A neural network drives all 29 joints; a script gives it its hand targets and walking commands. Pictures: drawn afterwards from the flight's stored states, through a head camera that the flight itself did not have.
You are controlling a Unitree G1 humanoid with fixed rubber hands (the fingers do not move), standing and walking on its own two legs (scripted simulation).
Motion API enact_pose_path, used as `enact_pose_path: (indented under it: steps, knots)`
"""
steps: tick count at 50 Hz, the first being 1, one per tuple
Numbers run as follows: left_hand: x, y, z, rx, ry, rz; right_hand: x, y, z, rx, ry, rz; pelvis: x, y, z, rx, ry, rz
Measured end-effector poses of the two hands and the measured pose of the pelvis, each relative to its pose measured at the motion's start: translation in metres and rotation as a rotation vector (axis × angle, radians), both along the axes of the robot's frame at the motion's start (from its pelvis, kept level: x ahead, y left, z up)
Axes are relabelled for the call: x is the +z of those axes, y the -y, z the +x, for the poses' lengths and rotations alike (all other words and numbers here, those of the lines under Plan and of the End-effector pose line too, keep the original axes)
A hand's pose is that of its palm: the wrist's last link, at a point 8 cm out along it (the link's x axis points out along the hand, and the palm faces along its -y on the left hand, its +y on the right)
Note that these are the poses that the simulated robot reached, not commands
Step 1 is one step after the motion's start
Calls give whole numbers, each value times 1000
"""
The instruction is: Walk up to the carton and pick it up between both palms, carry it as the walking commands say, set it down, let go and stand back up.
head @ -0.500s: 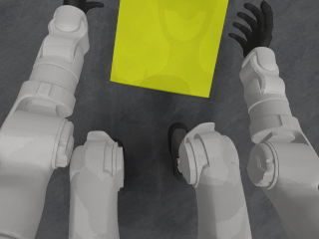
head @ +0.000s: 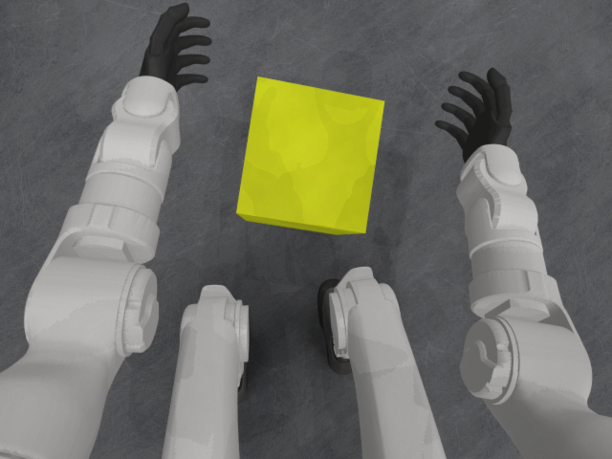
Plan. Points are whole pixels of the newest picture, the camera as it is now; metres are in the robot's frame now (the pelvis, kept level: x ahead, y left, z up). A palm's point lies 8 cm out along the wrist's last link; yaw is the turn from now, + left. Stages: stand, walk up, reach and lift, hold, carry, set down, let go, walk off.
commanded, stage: set down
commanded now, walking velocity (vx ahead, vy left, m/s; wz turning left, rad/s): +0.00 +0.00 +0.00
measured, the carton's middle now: (304, 170) +0.48 -0.06 -0.37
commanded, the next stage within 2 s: let go in 0.58 s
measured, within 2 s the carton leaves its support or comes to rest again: neither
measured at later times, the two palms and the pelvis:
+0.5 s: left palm out of the picture +0.55 +0.12 +0.06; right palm (607, 93) +0.45 -0.25 +0.06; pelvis +0.02 +0.00 +0.14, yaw +0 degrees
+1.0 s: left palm (4, 124) +0.43 +0.15 +0.10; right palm out of the picture +0.37 -0.25 +0.12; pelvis +0.05 -0.02 +0.21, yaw +1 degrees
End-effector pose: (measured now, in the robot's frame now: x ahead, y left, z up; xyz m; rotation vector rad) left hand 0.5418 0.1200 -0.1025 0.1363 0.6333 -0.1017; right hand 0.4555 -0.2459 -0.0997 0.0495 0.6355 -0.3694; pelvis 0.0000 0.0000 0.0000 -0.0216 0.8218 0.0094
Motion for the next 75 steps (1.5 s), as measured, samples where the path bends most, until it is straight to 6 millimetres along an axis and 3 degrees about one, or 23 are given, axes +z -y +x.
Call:
enact_pose_path:
  steps: [24,30,38,42,47,53,59,65,70,75]
  knots:
    - [154,2,5,-13,9,1,151,5,-2,14,28,18,133,2,17,-1,26,8]
    - [173,-1,5,-4,-4,0,171,5,-2,33,13,5,156,5,20,2,52,10]
    - [169,-4,-8,18,-29,22,172,2,-10,79,-22,-10,171,9,28,-2,52,13]
    - [171,-9,-27,40,-22,50,179,0,-22,132,-32,-44,177,12,34,-7,57,16]
    - [185,-24,-75,75,-57,98,201,3,-56,227,-89,-92,198,15,43,-4,122,18]
    - [219,-42,-137,114,-110,118,238,11,-108,279,-158,-93,226,16,57,-2,283,22]
    - [262,-54,-166,118,-76,109,272,7,-146,282,-147,-73,247,15,70,-10,455,24]
    - [283,-70,-201,111,-97,109,291,-2,-182,283,-153,-55,263,12,83,-16,611,21]
    - [291,-85,-231,121,-126,105,302,-7,-197,291,-169,-55,272,8,92,-11,707,16]
    - [299,-99,-255,144,-135,98,314,-11,-198,312,-159,-66,278,3,100,-1,781,16]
